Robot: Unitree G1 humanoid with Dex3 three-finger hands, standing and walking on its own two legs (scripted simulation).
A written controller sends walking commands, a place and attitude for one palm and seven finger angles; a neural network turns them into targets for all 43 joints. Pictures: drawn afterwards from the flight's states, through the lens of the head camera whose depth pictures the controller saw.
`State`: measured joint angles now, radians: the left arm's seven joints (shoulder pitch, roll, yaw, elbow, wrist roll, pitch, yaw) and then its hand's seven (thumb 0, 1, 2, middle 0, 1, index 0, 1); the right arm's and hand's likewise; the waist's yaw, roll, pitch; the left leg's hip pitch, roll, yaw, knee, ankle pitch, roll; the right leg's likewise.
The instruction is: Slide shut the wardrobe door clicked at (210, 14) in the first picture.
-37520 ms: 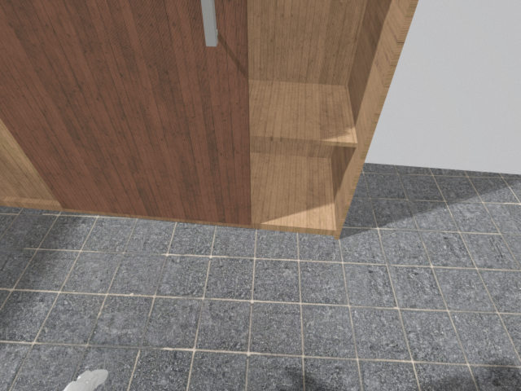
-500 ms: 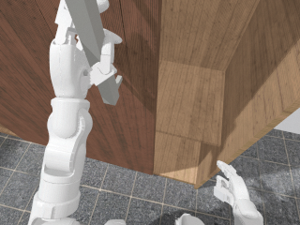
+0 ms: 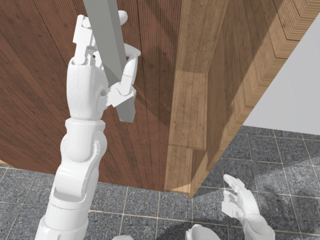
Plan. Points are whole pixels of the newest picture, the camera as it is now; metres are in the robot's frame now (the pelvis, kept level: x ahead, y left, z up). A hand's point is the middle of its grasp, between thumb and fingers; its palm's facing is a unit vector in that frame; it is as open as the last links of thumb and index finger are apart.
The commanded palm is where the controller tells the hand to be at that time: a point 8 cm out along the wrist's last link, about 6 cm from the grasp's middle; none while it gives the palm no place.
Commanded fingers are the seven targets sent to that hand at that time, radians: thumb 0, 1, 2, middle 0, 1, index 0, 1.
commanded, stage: step sideways, sliding the door along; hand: left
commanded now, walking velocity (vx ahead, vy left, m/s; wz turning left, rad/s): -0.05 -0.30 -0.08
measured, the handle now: (119, 52) +0.35 +0.11 +0.27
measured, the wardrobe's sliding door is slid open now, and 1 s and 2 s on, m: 0.15 0.02 0.00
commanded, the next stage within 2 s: stop walking and hold the door there in 1.34 s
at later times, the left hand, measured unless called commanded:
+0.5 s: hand (172, 86) +0.31 +0.03 +0.25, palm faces +0.07 -1.00 -0.02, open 7.3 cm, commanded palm +0.28 +0.02 +0.26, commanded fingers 0.00 0.90 0.90 -0.45 -1.40 -0.45 -1.40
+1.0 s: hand (217, 92) +0.31 -0.04 +0.25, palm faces +0.03 -1.00 +0.00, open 7.2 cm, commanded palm +0.28 -0.04 +0.26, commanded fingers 0.00 0.90 0.90 -0.45 -1.40 -0.45 -1.40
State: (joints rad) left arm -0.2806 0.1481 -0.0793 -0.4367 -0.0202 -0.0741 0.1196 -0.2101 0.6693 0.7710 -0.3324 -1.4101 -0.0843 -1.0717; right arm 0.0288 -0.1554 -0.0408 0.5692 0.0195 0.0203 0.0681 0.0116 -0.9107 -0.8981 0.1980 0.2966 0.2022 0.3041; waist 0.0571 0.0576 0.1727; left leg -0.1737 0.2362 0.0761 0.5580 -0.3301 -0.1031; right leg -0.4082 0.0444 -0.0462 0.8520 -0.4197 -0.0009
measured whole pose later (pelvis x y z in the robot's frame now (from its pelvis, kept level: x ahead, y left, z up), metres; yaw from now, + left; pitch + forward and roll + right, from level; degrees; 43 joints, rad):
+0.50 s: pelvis -0.03 -0.09 -0.01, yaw -2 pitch -3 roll -3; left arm -0.41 0.17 0.03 -0.24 -0.05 -0.02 0.12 -0.11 0.66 0.85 -0.40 -1.40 -0.11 -1.13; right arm 0.08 -0.16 -0.02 0.63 0.05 0.06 0.04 0.01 -0.91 -0.90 0.20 0.30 0.20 0.30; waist 0.06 0.03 0.11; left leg -0.22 0.22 -0.02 0.70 -0.41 -0.07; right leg -0.25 0.05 -0.09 0.60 -0.32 -0.03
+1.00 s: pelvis -0.03 -0.14 -0.01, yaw -1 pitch -2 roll -2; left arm -0.43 0.16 0.00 -0.18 -0.09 -0.05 0.12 -0.08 0.67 0.83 -0.45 -1.40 -0.11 -1.23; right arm 0.07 -0.16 -0.02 0.61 0.04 0.05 0.03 0.01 -0.91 -0.90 0.20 0.30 0.20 0.30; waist 0.06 0.01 0.11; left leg -0.17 0.17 -0.05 0.56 -0.34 -0.12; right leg -0.29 0.04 -0.06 0.66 -0.33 -0.02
